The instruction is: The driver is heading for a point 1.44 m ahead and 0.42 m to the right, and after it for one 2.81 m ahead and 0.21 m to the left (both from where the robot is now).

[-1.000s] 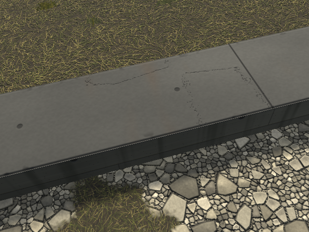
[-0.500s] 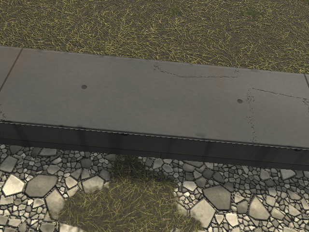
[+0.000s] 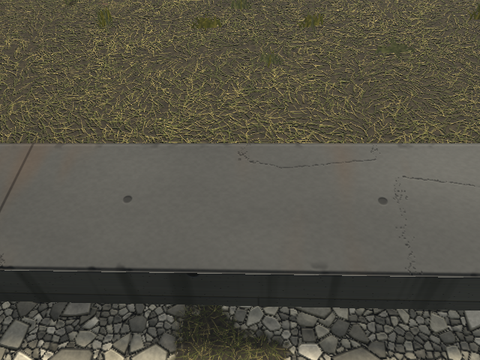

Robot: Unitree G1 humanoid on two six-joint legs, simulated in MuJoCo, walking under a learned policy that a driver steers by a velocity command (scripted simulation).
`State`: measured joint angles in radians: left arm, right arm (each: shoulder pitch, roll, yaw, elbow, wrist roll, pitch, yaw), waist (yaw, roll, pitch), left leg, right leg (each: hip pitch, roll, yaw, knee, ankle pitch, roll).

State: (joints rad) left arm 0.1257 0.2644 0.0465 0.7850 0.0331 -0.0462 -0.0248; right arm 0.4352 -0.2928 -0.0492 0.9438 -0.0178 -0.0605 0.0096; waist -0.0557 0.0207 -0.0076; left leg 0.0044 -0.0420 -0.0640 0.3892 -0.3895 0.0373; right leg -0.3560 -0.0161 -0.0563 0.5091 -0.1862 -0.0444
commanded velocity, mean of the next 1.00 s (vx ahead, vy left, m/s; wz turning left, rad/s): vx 0.49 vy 0.00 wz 0.01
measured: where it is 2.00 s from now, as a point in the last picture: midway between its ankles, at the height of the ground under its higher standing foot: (258, 212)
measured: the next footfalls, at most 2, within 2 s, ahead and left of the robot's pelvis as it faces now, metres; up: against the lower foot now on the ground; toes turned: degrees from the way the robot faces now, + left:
left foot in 0.50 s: +0.42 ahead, +0.04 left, +0.00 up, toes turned +2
right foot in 1.04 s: +0.56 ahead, -0.13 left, +0.00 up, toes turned -5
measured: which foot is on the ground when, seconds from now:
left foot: down 0.00-0.00, up 0.02-0.48, down 0.50-1.00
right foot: down 0.00-0.50, up 0.52-1.00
